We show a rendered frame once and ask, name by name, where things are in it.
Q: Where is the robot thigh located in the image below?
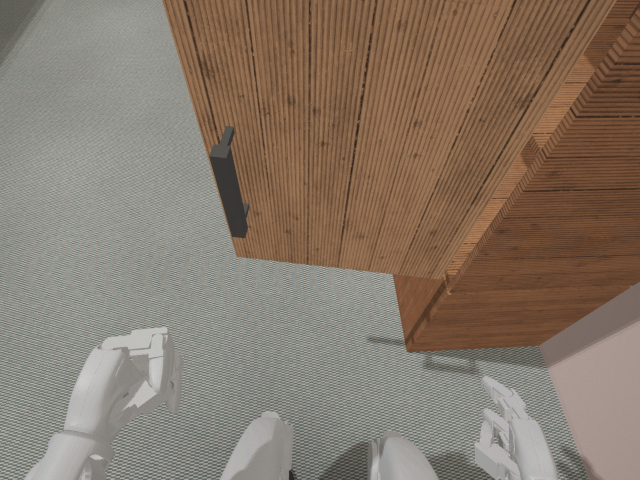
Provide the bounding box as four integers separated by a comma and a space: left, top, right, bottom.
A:
367, 436, 439, 480
220, 417, 293, 480

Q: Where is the cupboard door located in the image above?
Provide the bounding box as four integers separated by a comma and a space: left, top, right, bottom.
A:
162, 0, 617, 279

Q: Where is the robot right hand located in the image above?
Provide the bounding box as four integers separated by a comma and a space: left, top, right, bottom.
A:
474, 376, 559, 480

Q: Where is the handle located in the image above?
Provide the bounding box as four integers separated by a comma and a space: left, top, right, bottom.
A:
209, 126, 249, 238

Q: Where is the robot left forearm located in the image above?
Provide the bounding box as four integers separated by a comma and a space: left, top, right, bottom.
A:
24, 431, 115, 480

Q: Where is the robot right thigh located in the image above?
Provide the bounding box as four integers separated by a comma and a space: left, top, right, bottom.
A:
367, 436, 439, 480

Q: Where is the robot left hand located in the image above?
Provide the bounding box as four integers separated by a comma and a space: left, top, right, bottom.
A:
64, 327, 184, 444

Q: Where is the robot left thigh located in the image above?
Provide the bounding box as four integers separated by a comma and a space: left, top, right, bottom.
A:
220, 417, 293, 480

